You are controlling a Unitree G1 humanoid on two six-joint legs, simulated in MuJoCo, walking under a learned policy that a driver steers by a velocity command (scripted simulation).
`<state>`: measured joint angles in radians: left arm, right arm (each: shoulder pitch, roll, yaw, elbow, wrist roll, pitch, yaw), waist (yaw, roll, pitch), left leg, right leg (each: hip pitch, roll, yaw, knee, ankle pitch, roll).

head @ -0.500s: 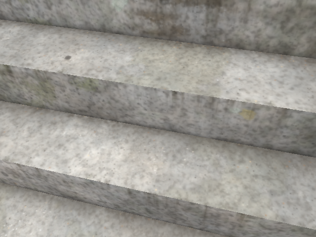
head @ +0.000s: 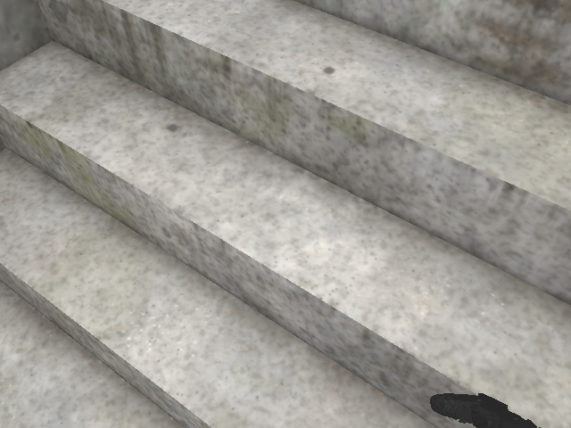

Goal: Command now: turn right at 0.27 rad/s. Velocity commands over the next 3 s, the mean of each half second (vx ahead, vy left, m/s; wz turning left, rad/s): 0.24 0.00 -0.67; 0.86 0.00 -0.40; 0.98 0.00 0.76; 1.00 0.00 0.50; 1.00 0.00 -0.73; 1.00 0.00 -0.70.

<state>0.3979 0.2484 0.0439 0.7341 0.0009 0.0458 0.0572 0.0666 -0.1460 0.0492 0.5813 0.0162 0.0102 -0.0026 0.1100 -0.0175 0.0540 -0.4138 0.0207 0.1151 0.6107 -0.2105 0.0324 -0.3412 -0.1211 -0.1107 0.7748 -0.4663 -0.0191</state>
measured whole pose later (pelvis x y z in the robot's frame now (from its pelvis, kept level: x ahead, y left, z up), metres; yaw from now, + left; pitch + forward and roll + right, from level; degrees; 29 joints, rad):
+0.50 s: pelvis +0.03 +0.03 +0.00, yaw -22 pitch +1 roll +2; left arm 0.52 0.19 0.01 0.68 0.00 -0.01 0.04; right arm 0.04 -0.22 0.02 0.52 -0.01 -0.06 0.02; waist 0.12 0.05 -0.04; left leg -0.63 -0.08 -0.03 1.34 -0.40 -0.02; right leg -0.33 0.09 0.12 0.71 -0.40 -0.16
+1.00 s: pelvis +0.17 -0.08 +0.04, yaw -34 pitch +7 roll -3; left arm -0.17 0.00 -0.24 0.39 0.02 -0.12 -0.04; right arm 0.63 -0.08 0.04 1.05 0.03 -0.10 -0.01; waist -0.09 0.03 -0.03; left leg -0.03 0.09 -0.05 0.23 -0.20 0.04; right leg -1.07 -0.09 -0.11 1.49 -0.54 -0.06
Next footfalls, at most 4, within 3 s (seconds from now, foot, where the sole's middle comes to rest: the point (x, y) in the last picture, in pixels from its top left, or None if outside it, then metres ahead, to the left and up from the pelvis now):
0.34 right None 0.03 -0.06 -0.75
0.66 left None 0.16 0.10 -0.76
1.00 right None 0.21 -0.28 -0.56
1.42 left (457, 327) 0.52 -0.20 -0.36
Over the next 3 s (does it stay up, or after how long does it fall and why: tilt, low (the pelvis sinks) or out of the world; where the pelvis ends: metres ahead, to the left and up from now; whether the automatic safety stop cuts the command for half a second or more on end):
stays up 1.17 -0.26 0.92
